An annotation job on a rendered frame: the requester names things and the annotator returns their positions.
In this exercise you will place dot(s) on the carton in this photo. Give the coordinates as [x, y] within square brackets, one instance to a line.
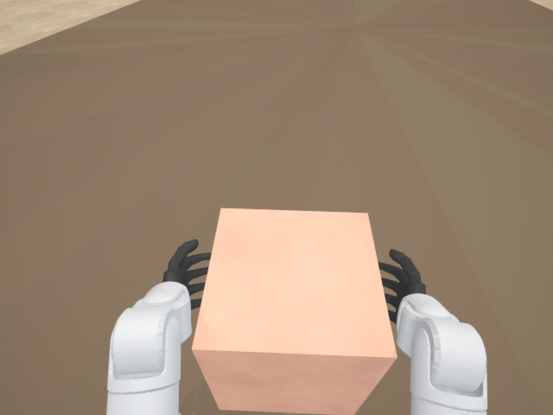
[293, 316]

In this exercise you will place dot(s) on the right robot hand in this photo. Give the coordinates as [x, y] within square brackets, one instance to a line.
[408, 277]

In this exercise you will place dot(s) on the left robot hand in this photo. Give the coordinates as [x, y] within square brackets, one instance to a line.
[178, 269]

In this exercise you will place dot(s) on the robot left forearm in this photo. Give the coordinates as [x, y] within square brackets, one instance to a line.
[145, 353]

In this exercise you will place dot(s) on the robot right forearm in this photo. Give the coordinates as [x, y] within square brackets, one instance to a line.
[448, 359]

